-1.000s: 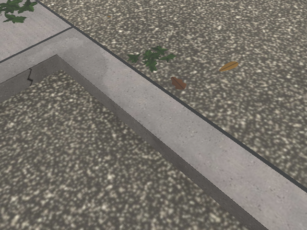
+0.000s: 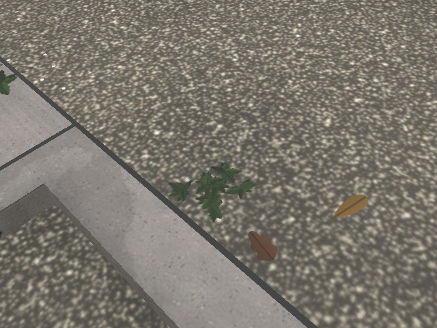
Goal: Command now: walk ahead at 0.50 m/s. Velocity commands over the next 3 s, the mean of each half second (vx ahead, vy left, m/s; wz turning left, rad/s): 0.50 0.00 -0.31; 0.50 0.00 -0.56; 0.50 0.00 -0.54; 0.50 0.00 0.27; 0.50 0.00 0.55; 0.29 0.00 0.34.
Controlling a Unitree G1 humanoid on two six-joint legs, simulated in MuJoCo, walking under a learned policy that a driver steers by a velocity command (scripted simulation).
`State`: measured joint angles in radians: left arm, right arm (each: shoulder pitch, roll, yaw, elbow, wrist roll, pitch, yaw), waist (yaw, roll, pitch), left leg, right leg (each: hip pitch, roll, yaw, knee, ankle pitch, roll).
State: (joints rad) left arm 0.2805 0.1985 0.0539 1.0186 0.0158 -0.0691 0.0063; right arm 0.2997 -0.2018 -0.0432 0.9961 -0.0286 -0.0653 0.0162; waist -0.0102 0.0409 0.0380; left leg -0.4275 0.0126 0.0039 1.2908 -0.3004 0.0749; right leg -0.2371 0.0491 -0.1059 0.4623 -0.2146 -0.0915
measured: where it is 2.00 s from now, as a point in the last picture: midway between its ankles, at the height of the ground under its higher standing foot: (299, 152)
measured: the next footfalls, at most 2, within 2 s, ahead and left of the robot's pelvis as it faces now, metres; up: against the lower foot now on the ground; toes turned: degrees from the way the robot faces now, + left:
left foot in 0.30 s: +0.33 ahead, +0.14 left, +0.11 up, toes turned +0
left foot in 0.50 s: +0.35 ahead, +0.20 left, +0.00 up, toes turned -10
